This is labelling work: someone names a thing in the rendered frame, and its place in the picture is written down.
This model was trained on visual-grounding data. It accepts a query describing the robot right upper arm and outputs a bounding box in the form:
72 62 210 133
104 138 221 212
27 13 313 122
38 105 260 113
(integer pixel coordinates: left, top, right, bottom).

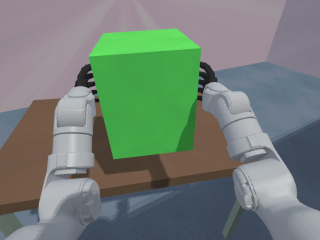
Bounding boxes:
232 157 320 240

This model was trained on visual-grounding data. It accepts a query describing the robot left hand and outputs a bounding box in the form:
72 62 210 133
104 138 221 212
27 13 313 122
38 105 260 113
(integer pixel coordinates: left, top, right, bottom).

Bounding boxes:
74 64 100 103

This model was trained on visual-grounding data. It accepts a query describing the carton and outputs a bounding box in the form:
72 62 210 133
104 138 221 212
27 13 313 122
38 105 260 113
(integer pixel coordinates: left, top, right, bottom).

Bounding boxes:
89 28 201 159

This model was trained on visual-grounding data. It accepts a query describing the right robot forearm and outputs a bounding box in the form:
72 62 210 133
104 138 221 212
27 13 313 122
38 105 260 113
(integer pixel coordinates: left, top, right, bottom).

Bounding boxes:
202 82 297 197

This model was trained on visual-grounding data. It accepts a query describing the table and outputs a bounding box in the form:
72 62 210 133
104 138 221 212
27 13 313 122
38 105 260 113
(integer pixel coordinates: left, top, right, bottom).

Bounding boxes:
0 92 260 239

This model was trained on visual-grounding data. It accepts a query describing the left robot forearm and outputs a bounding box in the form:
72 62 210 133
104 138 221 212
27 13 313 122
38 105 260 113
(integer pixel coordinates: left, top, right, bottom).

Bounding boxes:
38 86 96 219

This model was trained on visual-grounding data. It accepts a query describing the robot left upper arm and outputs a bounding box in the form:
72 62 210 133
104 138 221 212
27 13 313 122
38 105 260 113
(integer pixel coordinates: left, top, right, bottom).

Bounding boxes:
4 177 102 240

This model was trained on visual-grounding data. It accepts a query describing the robot right hand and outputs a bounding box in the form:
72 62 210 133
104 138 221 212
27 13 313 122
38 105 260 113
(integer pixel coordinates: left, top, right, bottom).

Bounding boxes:
197 61 218 101

